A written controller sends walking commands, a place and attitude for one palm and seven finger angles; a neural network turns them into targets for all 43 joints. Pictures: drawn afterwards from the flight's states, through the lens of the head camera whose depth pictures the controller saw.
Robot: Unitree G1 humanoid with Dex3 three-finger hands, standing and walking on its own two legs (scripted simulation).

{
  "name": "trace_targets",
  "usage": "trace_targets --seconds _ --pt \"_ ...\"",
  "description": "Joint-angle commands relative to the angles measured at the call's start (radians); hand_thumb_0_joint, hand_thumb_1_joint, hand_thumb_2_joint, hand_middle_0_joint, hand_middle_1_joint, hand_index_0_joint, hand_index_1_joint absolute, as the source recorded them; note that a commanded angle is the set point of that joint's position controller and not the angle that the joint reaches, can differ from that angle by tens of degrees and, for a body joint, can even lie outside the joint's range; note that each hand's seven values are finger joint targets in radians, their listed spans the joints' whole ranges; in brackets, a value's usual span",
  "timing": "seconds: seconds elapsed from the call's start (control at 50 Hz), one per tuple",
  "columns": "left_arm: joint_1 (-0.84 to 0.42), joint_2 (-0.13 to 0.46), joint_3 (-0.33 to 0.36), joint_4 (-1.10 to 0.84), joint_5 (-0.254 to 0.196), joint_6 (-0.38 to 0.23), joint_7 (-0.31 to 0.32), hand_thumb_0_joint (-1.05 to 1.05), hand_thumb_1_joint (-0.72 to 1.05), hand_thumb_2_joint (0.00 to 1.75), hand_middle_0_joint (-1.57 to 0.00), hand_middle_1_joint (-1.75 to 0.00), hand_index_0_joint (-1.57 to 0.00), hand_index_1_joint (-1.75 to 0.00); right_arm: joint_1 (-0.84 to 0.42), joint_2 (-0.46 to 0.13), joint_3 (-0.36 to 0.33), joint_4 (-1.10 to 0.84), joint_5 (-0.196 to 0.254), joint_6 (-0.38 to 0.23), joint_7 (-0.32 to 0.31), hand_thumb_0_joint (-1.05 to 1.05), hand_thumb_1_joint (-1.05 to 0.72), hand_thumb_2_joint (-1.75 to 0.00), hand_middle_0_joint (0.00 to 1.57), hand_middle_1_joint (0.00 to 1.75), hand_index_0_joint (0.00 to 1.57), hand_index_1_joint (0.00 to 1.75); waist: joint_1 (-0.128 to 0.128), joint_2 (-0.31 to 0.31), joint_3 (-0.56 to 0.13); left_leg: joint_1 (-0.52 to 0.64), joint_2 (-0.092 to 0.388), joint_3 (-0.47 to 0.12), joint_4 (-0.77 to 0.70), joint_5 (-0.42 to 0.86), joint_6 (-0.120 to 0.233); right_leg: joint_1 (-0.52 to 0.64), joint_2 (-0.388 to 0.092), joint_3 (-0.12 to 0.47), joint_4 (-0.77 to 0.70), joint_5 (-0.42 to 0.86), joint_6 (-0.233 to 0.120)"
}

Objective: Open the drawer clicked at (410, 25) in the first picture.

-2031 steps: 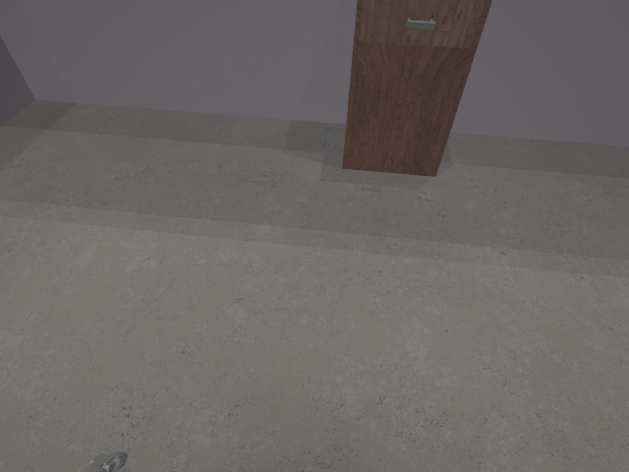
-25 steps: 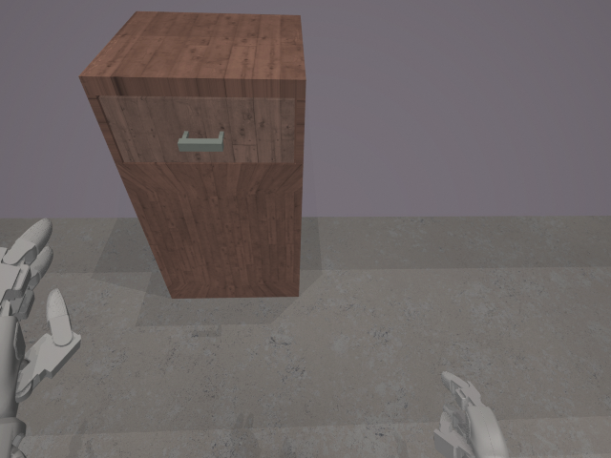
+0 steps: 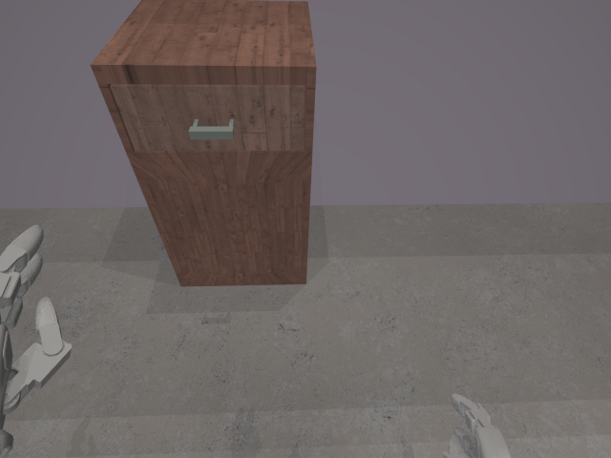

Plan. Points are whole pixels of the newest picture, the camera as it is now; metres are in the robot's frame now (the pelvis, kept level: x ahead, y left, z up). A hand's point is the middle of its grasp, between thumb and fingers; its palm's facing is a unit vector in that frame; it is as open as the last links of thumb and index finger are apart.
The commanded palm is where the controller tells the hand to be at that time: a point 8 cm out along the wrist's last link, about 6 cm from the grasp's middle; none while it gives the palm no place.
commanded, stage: stop stepping back and stand still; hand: left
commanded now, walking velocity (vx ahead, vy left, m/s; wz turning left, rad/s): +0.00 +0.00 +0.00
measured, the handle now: (213, 128) +0.83 +0.27 -0.03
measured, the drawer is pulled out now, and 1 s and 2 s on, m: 0.00 0.00 0.00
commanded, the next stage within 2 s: let the arm hang, fingers relaxed in 0.02 s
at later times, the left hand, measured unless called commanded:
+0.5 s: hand out of the picture +0.03 +0.16 -0.18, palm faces -0.02 -0.99 -0.17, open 7.2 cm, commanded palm none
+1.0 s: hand out of the picture +0.03 +0.16 -0.16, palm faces +0.03 -0.96 -0.27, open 7.4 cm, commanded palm none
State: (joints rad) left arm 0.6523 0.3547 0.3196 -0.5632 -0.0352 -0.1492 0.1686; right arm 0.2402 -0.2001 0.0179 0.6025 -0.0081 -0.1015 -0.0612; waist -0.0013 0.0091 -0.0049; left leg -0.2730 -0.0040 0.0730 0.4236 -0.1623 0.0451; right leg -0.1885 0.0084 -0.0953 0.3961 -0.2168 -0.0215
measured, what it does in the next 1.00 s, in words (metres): stands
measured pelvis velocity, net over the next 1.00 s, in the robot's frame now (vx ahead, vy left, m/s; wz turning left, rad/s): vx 0.01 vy -0.04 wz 0.01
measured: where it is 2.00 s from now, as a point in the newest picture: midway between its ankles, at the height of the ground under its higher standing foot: outside the picture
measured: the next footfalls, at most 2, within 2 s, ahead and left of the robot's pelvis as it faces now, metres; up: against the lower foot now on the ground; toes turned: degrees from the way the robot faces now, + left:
none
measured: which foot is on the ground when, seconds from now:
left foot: down 0.00-1.00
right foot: down 0.00-1.00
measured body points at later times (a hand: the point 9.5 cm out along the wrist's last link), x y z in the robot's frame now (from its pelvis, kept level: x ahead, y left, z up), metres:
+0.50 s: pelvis -0.01 -0.03 -0.01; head +0.02 -0.01 +0.44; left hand +0.03 +0.21 -0.17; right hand +0.02 -0.30 -0.14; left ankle +0.04 +0.09 -0.74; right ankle +0.00 -0.10 -0.74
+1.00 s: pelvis +0.01 -0.04 +0.00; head +0.02 -0.06 +0.45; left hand +0.03 +0.22 -0.14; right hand +0.03 -0.26 -0.17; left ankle +0.04 +0.09 -0.74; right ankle +0.00 -0.10 -0.74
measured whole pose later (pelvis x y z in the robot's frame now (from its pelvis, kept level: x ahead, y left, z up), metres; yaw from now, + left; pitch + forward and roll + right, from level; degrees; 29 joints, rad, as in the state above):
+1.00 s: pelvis +0.01 -0.04 +0.00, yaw +1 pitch -2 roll +0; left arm 0.23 0.20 0.01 1.11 0.00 0.00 0.03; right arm 0.25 -0.18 0.01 1.11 -0.02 0.02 -0.02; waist -0.01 0.04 0.04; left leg -0.20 0.02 0.05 0.40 -0.17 0.00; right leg -0.12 0.04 -0.12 0.39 -0.25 -0.08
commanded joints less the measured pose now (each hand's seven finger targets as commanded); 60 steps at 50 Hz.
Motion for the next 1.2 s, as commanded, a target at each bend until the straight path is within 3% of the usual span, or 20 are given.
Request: trace_targets --seconds 0.0,0.08,0.1,0.12,0.14,0.16,0.18,0.2,0.24,0.26,0.32,0.38,0.44,0.46,0.52,0.58,0.64,0.76,0.84,1.18 --pt "-0.013 0.139 0.119 -0.186 0.003 -0.071 0.018 0.0 0.9 0.9 -0.2 -0.3 -0.2 -0.3 -0.118 -0.125 -0.045 -0.164 0.005 -0.058 -0.012 0.0 -0.9 -0.9 0.2 0.3 0.2 0.3 0.004 0.05 -0.045 -0.001 0.089 -0.139 -0.116 -0.111 -0.042 0.014 -0.043 0.1 -0.085 -0.018 0.018" --pt "-0.025 0.126 0.102 -0.176 -0.001 -0.067 0.013 0.0 0.9 0.9 -0.2 -0.3 -0.2 -0.3 -0.126 -0.127 -0.047 -0.165 0.007 -0.051 -0.011 0.0 -0.9 -0.9 0.2 0.3 0.2 0.3 0.002 0.055 -0.039 0.029 0.082 -0.127 -0.097 -0.056 -0.046 -0.011 -0.046 0.106 -0.099 0.002 0.016" --pt "-0.163 0.046 -0.234 0.654 0.091 0.059 -0.127 0.0 0.9 0.9 -0.2 -0.3 -0.2 -0.3 -0.149 -0.31 -0.101 0.117 0.0 -0.092 0.084 0.0 -0.9 -0.9 0.2 0.3 0.2 0.3 -0.038 0.049 0.054 -0.04 0.115 -0.143 0.082 0.146 -0.028 -0.147 -0.108 0.063 0.063 0.098 -0.011" --pt "-0.174 0.042 -0.203 0.686 0.075 0.124 -0.15 0.0 0.9 0.9 -0.2 -0.3 -0.2 -0.3 -0.062 -0.262 -0.098 0.121 0.008 -0.021 0.08 0.0 -0.9 -0.9 0.2 0.3 0.2 0.3 -0.031 0.044 -0.035 0.054 0.122 -0.125 0.082 0.213 -0.028 -0.165 -0.1 0.131 0.051 0.088 -0.015" --pt "-0.185 0.037 -0.207 0.668 0.073 0.141 -0.155 0.0 0.9 0.9 -0.2 -0.3 -0.2 -0.3 -0.05 -0.254 -0.094 0.093 0.009 -0.001 0.075 0.0 -0.9 -0.9 0.2 0.3 0.2 0.3 -0.032 0.051 -0.027 0.048 0.13 -0.129 0.084 0.196 -0.018 -0.175 -0.089 0.111 0.063 0.034 -0.009" --pt "-0.219 0.025 -0.215 0.706 0.077 0.136 -0.158 0.0 0.9 0.9 -0.2 -0.3 -0.2 -0.3 -0.049 -0.246 -0.091 0.101 0.001 0.008 0.073 0.0 -0.9 -0.9 0.2 0.3 0.2 0.3 -0.025 -0.001 -0.068 0.031 0.145 -0.153 0.084 0.23 0.0 -0.154 -0.073 0.099 0.107 0.016 -0.017" --pt "-0.243 0.032 -0.214 0.752 0.075 0.135 -0.162 0.0 0.9 0.9 -0.2 -0.3 -0.2 -0.3 -0.058 -0.257 -0.08 0.095 -0.001 0.023 0.07 0.0 -0.9 -0.9 0.2 0.3 0.2 0.3 -0.018 -0.016 -0.068 -0.004 0.155 -0.18 0.057 0.204 0.019 -0.124 -0.065 0.097 0.131 -0.012 -0.016" --pt "-0.26 0.043 -0.217 0.805 0.076 0.136 -0.165 0.0 0.9 0.9 -0.2 -0.3 -0.2 -0.3 -0.075 -0.261 -0.072 0.093 -0.005 0.033 0.068 0.0 -0.9 -0.9 0.2 0.3 0.2 0.3 -0.009 -0.073 -0.064 -0.037 0.156 -0.194 0.042 0.162 0.03 -0.08 -0.064 0.1 0.128 -0.012 -0.017" --pt "-0.311 0.068 -0.223 0.923 0.078 0.136 -0.169 0.0 0.9 0.9 -0.2 -0.3 -0.2 -0.3 -0.098 -0.26 -0.066 0.107 -0.01 0.048 0.066 0.0 -0.9 -0.9 0.2 0.3 0.2 0.3 0.001 -0.195 -0.062 -0.038 0.121 -0.181 0.064 0.07 0.023 -0.066 -0.107 0.149 0.062 -0.006 -0.036" --pt "-0.351 0.088 -0.226 0.983 0.078 0.136 -0.169 0.0 0.9 0.9 -0.2 -0.3 -0.2 -0.3 -0.097 -0.26 -0.066 0.113 -0.009 0.059 0.068 0.0 -0.9 -0.9 0.2 0.3 0.2 0.3 -0.007 -0.216 -0.05 -0.013 0.097 -0.166 0.091 0.046 0.013 -0.101 -0.141 0.176 0.033 -0.027 -0.061" --pt "-0.421 0.084 -0.252 1.137 0.068 0.147 -0.163 0.0 0.9 0.9 -0.2 -0.3 -0.2 -0.3 -0.079 -0.217 -0.052 0.166 -0.017 0.09 0.067 0.0 -0.9 -0.9 0.2 0.3 0.2 0.3 -0.022 -0.098 -0.016 0.053 0.058 -0.119 0.124 0.009 -0.007 -0.165 -0.185 0.207 -0.023 -0.072 -0.095" --pt "-0.423 0.07 -0.267 1.267 0.059 0.148 -0.159 0.0 0.9 0.9 -0.2 -0.3 -0.2 -0.3 -0.06 -0.201 -0.041 0.218 -0.018 0.098 0.064 0.0 -0.9 -0.9 0.2 0.3 0.2 0.3 -0.016 0.082 -0.018 0.038 0.093 -0.161 0.037 0.023 -0.002 -0.101 -0.141 0.172 -0.009 -0.109 -0.069" --pt "-0.38 0.052 -0.275 1.391 0.051 0.147 -0.158 0.0 0.9 0.9 -0.2 -0.3 -0.2 -0.3 -0.054 -0.193 -0.036 0.27 -0.015 0.1 0.054 0.0 -0.9 -0.9 0.2 0.3 0.2 0.3 0.005 0.164 -0.006 -0.022 0.109 -0.188 -0.047 -0.06 0.0 -0.006 -0.116 0.156 -0.017 -0.097 -0.052" --pt "-0.37 0.051 -0.27 1.42 0.053 0.144 -0.156 0.0 0.9 0.9 -0.2 -0.3 -0.2 -0.3 -0.044 -0.191 -0.038 0.283 -0.014 0.102 0.051 0.0 -0.9 -0.9 0.2 0.3 0.2 0.3 0.011 0.137 -0.012 -0.017 0.11 -0.187 -0.043 -0.052 -0.001 0.012 -0.119 0.154 -0.033 -0.085 -0.053" --pt "-0.372 0.034 -0.276 1.5 0.046 0.142 -0.157 0.0 0.9 0.9 -0.2 -0.3 -0.2 -0.3 -0.002 -0.17 -0.037 0.338 -0.013 0.106 0.045 0.0 -0.9 -0.9 0.2 0.3 0.2 0.3 0.002 0.147 -0.008 0.014 0.103 -0.169 -0.046 -0.077 -0.009 0.005 -0.136 0.166 -0.08 -0.114 -0.063" --pt "-0.384 0.024 -0.279 1.553 0.046 0.14 -0.156 0.0 0.9 0.9 -0.2 -0.3 -0.2 -0.3 0.035 -0.16 -0.04 0.377 -0.012 0.112 0.041 0.0 -0.9 -0.9 0.2 0.3 0.2 0.3 -0.007 0.052 0.031 0.048 0.106 -0.154 -0.039 -0.059 -0.011 -0.034 -0.144 0.164 -0.122 -0.141 -0.066" --pt "-0.388 0.015 -0.283 1.596 0.044 0.139 -0.152 0.0 0.9 0.9 -0.2 -0.3 -0.2 -0.3 0.064 -0.152 -0.04 0.416 -0.012 0.114 0.039 0.0 -0.9 -0.9 0.2 0.3 0.2 0.3 -0.013 0.003 0.061 0.069 0.103 -0.139 -0.038 -0.048 -0.014 -0.061 -0.147 0.163 -0.149 -0.168 -0.068" --pt "-0.372 0.004 -0.285 1.642 0.044 0.135 -0.144 0.0 0.9 0.9 -0.2 -0.3 -0.2 -0.3 0.078 -0.132 -0.037 0.455 -0.011 0.111 0.036 0.0 -0.9 -0.9 0.2 0.3 0.2 0.3 -0.006 -0.037 0.071 0.087 0.107 -0.124 -0.046 0.02 -0.014 -0.039 -0.144 0.152 -0.156 -0.108 -0.057" --pt "-0.373 -0.009 -0.289 1.653 0.042 0.135 -0.14 0.0 0.9 0.9 -0.2 -0.3 -0.2 -0.3 0.07 -0.116 -0.033 0.473 -0.012 0.112 0.035 0.0 -0.9 -0.9 0.2 0.3 0.2 0.3 -0.008 -0.037 0.104 0.092 0.108 -0.122 -0.061 0.026 -0.015 -0.045 -0.142 0.152 -0.159 -0.082 -0.051" --pt "-0.357 -0.042 -0.28 1.658 0.042 0.124 -0.128 0.0 0.9 0.9 -0.2 -0.3 -0.2 -0.3 0.059 -0.079 -0.033 0.484 -0.009 0.1 0.022 0.0 -0.9 -0.9 0.2 0.3 0.2 0.3 -0.004 0.009 0.041 0.123 0.111 -0.095 -0.064 0.136 -0.026 0.081 -0.143 0.129 -0.109 0.268 -0.02"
